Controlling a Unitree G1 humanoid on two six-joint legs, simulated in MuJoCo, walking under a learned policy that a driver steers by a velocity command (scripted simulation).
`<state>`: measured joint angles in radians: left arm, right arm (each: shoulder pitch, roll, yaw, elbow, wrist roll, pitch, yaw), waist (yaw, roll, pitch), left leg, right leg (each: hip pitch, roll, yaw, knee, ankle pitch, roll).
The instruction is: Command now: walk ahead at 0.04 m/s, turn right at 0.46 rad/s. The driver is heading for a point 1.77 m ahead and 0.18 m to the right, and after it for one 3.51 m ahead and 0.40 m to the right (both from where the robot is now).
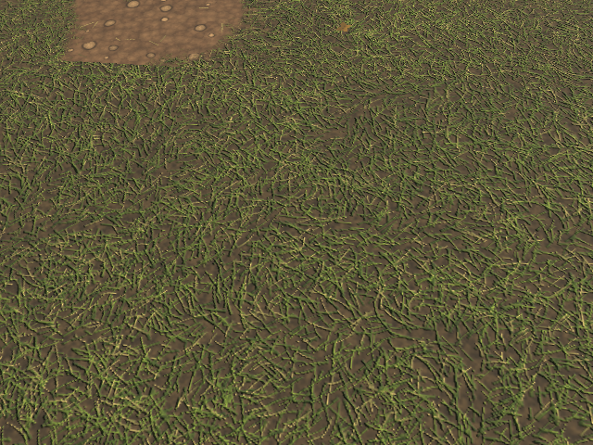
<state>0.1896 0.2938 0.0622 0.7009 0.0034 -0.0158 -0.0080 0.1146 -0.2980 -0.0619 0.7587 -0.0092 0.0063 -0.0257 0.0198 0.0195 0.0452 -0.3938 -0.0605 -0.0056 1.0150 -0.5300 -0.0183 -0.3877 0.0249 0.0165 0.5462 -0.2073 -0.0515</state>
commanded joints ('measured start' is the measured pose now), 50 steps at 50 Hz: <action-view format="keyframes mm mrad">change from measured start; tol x16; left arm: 1 22 149 44 -76 -20 0 18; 50 -96 165 59 -98 -10 30 57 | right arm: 1 -21 -93 -26 -77 6 -6 -5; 50 77 -82 -25 -79 33 34 48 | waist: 1 4 -55 -186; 17 -45 -189 -153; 20 -4 246 -114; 35 -10 157 -81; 39 -34 -193 -150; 50 -28 -170 -77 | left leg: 1 -258 53 -93 149 5 -34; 17 160 18 -68 -621 334 -20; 20 244 472 -530 -741 596 275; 25 219 289 -199 -705 572 206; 35 191 251 -159 -627 668 207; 39 59 96 -20 -495 215 -2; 42 -11 74 5 -374 259 -9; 46 -113 102 -6 -101 -64 3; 50 -8 111 36 -208 68 -4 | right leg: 1 354 -276 345 -153 586 -206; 17 145 -118 469 -119 164 -101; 20 -203 100 164 406 -438 62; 25 -223 35 110 689 -208 137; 33 80 -19 4 117 -222 143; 37 451 -125 102 -200 309 52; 38 463 -236 161 -122 429 -28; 41 282 -229 166 -186 132 -76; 50 249 -347 103 -134 460 -138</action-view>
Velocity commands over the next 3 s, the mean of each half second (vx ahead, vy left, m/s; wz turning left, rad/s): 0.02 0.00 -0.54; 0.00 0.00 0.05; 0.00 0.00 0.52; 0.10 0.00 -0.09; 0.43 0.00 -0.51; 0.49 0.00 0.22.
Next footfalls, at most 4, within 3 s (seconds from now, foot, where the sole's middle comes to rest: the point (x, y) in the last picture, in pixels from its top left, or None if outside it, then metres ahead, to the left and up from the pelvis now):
0.36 left None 0.10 0.14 -0.77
0.74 right None -0.01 -0.11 -0.77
1.08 left None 0.06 0.13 -0.77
1.64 right None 0.08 -0.08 -0.77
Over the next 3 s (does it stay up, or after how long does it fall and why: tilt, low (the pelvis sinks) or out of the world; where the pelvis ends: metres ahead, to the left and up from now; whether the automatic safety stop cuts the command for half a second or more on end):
stays up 0.59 -0.13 -0.01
